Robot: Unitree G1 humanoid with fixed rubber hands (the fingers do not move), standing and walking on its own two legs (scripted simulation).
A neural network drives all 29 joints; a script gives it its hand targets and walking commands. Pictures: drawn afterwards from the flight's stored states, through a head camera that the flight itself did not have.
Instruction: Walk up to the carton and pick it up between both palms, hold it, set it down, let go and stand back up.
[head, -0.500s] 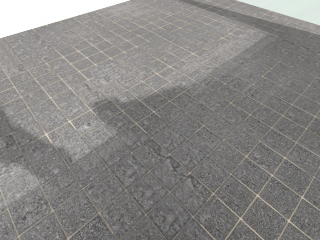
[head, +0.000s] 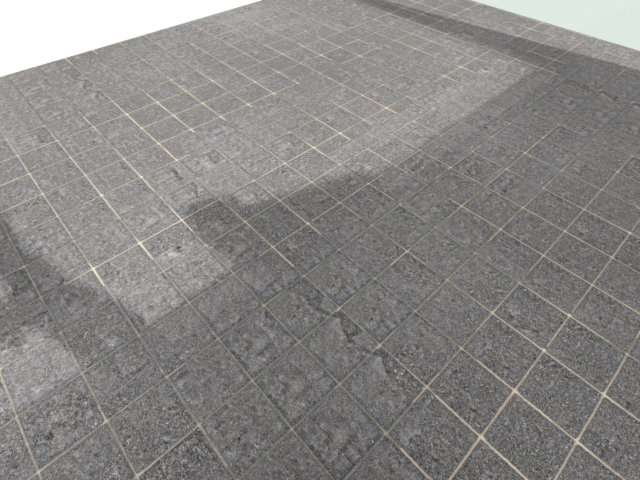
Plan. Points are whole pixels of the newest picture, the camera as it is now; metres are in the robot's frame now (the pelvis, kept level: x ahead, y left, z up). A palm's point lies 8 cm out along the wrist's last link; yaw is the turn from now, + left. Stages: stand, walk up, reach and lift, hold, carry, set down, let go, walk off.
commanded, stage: stand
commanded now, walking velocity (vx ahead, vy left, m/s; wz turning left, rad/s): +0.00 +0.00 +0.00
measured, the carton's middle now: out of the picture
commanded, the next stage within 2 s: walk up in 1.08 s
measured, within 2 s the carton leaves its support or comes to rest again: neither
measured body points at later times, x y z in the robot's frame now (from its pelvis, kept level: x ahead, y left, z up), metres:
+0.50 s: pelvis +0.00 +0.00 +0.00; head +0.01 +0.00 +0.45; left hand -0.03 +0.21 -0.16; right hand -0.03 -0.21 -0.16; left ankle +0.01 +0.13 -0.74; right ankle +0.01 -0.12 -0.74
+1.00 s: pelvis +0.00 +0.00 +0.00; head +0.01 +0.00 +0.45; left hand -0.03 +0.21 -0.16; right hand -0.03 -0.21 -0.16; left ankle +0.01 +0.13 -0.74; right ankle +0.01 -0.12 -0.74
